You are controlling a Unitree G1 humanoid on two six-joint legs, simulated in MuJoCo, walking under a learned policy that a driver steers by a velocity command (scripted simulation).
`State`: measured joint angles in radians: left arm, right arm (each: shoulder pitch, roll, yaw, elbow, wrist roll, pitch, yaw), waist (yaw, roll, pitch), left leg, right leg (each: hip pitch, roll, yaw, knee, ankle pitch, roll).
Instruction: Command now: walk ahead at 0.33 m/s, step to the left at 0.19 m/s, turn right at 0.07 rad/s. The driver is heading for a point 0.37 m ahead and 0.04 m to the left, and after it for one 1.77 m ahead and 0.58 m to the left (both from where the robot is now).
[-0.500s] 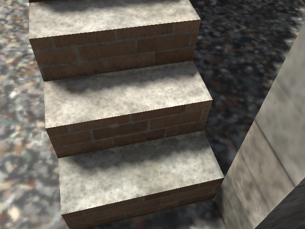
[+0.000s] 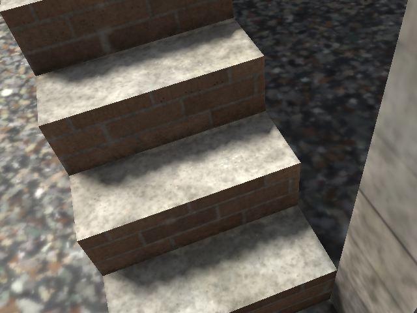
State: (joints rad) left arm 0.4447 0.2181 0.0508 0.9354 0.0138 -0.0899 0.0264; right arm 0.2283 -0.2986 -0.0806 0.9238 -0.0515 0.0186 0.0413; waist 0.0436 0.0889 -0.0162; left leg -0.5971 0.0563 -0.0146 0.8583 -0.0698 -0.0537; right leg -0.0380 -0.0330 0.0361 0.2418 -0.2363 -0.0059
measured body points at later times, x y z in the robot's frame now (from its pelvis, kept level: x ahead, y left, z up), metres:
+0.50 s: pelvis +0.17 +0.13 -0.01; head +0.20 +0.14 +0.44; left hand +0.28 +0.37 -0.15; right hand +0.15 -0.11 -0.15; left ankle +0.15 +0.19 -0.75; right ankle +0.18 +0.04 -0.62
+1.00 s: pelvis +0.33 +0.07 -0.02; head +0.41 +0.07 +0.43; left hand +0.62 +0.23 -0.09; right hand +0.17 -0.14 -0.13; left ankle +0.15 +0.20 -0.75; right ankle +0.46 -0.05 -0.48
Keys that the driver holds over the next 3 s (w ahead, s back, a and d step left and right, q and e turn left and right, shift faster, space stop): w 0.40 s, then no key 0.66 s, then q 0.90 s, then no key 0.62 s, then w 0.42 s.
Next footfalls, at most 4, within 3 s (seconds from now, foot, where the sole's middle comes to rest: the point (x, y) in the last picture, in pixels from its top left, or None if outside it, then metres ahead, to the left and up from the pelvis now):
0.20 left None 0.19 0.20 -0.79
1.06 right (282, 263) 0.58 -0.08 -0.58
1.68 left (203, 302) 0.47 0.14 -0.58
2.34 right None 0.43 -0.24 -0.79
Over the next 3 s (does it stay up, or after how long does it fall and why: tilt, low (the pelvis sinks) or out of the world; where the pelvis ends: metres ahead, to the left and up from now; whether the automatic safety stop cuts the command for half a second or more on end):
stays up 0.32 0.18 0.00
